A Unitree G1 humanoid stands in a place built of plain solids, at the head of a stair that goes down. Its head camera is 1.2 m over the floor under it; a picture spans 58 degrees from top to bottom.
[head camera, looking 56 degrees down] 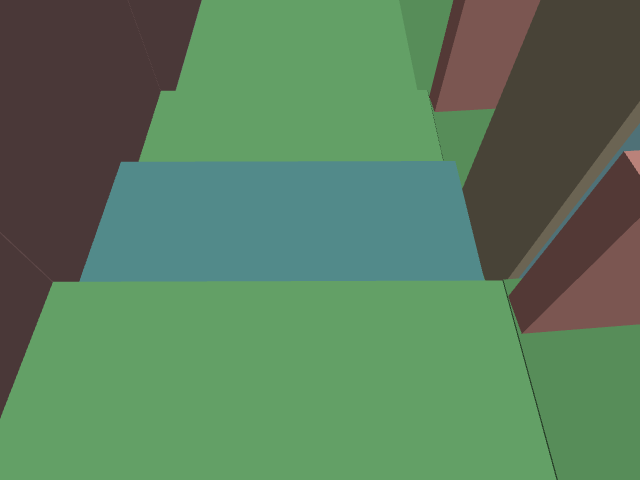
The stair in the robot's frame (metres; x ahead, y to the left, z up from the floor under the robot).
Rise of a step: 0.13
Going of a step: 0.64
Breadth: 1.42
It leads straight ahead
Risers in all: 3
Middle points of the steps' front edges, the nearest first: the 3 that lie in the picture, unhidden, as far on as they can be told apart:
0.66 0.13 0.00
1.30 0.13 -0.13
1.94 0.14 -0.26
